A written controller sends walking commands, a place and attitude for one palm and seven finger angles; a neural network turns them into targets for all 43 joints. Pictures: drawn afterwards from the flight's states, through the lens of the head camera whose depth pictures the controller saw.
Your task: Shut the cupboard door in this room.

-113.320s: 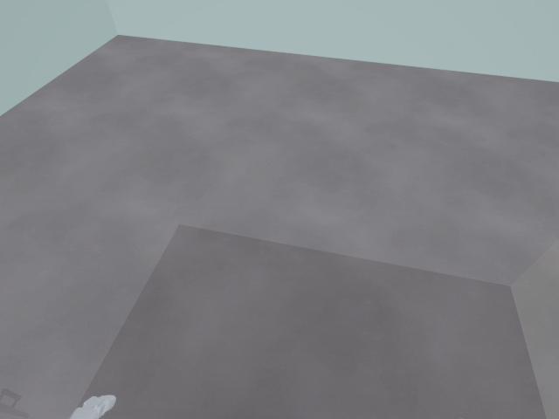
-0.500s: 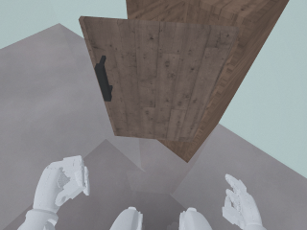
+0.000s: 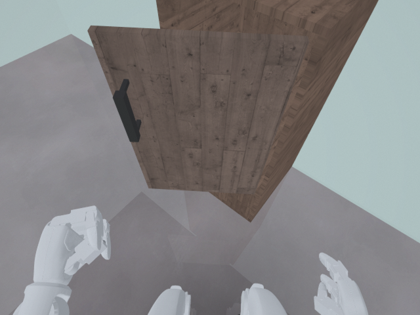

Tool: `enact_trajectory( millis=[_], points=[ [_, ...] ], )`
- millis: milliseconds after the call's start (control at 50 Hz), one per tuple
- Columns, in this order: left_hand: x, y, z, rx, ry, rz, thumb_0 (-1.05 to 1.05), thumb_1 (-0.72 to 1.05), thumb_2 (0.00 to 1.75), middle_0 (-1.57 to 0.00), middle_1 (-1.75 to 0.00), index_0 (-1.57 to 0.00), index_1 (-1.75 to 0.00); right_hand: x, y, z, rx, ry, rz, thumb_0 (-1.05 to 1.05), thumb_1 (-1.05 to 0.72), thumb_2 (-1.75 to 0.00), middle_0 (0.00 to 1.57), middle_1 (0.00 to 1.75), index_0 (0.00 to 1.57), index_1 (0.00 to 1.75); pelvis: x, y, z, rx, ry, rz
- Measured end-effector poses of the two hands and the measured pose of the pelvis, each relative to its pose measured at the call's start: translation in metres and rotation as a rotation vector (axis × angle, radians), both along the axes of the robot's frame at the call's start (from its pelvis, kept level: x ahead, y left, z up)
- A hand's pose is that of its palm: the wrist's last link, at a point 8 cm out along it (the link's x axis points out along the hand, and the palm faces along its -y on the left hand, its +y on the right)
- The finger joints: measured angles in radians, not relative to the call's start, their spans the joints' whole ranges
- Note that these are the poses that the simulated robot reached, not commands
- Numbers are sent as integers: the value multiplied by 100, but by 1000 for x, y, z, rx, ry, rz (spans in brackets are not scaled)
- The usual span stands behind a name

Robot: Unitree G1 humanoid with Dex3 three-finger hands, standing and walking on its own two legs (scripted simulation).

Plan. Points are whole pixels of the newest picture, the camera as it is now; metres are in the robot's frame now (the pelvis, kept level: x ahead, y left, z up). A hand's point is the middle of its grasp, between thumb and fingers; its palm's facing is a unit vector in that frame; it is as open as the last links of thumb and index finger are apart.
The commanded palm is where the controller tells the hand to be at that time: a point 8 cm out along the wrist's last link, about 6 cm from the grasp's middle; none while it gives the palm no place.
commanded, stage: raise the hand and make a fist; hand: left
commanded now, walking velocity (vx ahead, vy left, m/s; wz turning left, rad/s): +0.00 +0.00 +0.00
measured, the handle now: (130, 112) +0.52 +0.21 +0.05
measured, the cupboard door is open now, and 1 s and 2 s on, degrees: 36 36 34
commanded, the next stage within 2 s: bring the fist close to the handle in 0.04 s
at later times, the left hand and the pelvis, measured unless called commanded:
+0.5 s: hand (120, 212) +0.28 +0.18 +0.05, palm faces -0.06 -1.00 -0.03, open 3.1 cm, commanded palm +0.27 +0.24 +0.05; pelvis +0.00 +0.00 +0.00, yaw +0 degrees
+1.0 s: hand (128, 157) +0.39 +0.19 +0.06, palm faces +0.01 -1.00 -0.03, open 3.1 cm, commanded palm +0.37 +0.24 +0.05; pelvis +0.00 +0.01 +0.01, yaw -1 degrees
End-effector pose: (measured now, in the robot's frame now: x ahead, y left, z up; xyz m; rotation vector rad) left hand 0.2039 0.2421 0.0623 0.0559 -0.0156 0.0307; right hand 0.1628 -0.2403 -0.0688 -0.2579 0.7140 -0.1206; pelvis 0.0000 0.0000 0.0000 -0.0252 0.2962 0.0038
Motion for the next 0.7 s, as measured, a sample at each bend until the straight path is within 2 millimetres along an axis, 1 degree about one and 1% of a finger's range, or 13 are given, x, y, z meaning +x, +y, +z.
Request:
enact_trajectory(
  millis=[40,160,200,240,340,460,520,620,700],
  points=[
    [-1,0,-1,4,3,0,2,90,90,-130,-150,-130,-150,2,1,-1,8,-1,6,2,-90,-90,20,30,20,30,-1,0,0,0,0,2],
    [-5,-9,-14,-12,95,-49,2,90,90,-130,-150,-130,-150,5,5,-1,27,-11,9,2,-90,-90,20,30,20,30,-2,-1,1,4,-1,0],
    [-5,-9,-14,-11,86,-47,2,90,90,-130,-150,-130,-150,6,6,-1,24,-16,12,2,-90,-90,20,30,20,30,-2,-1,1,3,0,0],
    [0,-6,-10,-1,49,-34,2,90,90,-130,-150,-130,-150,6,7,-2,17,-17,22,2,-90,-90,20,30,20,30,-2,-2,-1,1,2,3],
    [25,3,-5,7,-39,-7,2,90,90,-130,-150,-130,-150,5,7,-10,7,3,38,2,-90,-90,20,30,20,30,-5,-1,-6,-5,11,9],
    [54,-6,-14,-18,34,-84,2,90,90,-130,-150,-130,-150,-6,5,-11,12,37,4,2,-90,-90,20,30,20,30,-5,2,-2,-5,15,3],
    [66,-9,-11,-24,43,-88,2,90,90,-130,-150,-130,-150,-13,4,-9,9,53,-16,2,-90,-90,20,30,20,30,-3,4,2,-2,14,-2],
    [87,0,-4,-29,-9,-23,2,90,90,-130,-150,-130,-150,-25,2,-9,1,95,-29,1,-90,-90,20,30,20,30,-2,6,5,3,16,-8],
    [103,3,-8,-20,-1,-18,2,90,90,-130,-150,-130,-150,-32,1,-12,-5,135,-35,1,-90,-90,20,30,20,30,-2,8,5,1,21,-7]
  ],
)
